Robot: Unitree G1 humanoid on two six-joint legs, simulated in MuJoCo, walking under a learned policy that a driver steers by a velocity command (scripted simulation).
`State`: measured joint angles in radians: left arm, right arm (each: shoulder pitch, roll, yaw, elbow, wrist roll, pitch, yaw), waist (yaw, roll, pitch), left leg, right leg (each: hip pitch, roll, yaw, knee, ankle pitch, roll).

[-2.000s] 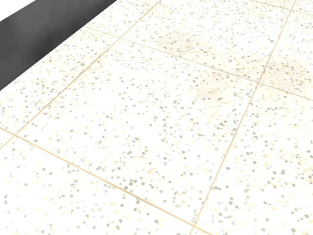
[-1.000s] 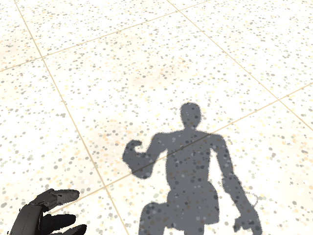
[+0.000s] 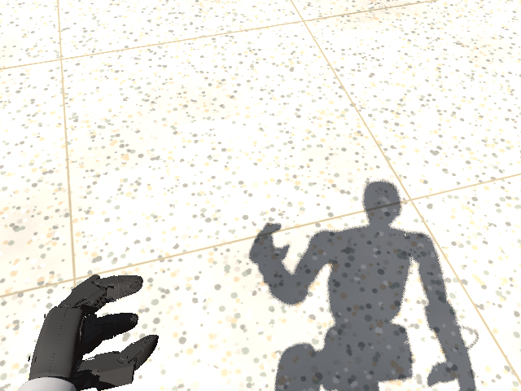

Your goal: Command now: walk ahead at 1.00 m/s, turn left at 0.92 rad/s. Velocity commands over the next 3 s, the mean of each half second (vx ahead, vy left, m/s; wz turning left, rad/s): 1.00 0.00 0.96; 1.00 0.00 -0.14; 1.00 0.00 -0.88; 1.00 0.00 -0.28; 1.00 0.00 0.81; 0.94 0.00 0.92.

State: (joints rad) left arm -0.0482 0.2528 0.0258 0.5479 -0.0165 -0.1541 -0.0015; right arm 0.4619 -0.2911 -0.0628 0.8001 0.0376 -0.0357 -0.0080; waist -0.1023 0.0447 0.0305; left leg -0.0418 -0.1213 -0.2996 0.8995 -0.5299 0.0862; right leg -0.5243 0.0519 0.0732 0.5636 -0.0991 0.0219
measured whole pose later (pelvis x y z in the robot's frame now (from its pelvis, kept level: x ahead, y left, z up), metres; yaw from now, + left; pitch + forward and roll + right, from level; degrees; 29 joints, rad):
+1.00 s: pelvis +0.89 +0.23 +0.00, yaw +21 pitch +0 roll -1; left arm 0.26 0.31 0.05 0.70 -0.01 -0.08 -0.05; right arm 0.27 -0.29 -0.01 0.74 0.00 -0.11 0.02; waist 0.03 0.00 0.07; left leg -0.19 -0.04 -0.08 1.28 -0.37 0.05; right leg -0.46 0.14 -0.02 0.63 -0.17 -0.14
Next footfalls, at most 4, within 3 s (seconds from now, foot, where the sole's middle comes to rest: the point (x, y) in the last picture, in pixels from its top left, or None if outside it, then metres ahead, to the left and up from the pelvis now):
0.42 left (179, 365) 0.53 0.18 -0.75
0.90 right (157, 207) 1.03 0.24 -0.75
1.34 left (77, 130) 1.39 0.53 -0.75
1.80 right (178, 60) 1.76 0.18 -0.75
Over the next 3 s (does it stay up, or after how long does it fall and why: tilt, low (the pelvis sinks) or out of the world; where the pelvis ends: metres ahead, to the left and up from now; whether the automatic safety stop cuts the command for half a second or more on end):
stays up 2.62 0.32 0.02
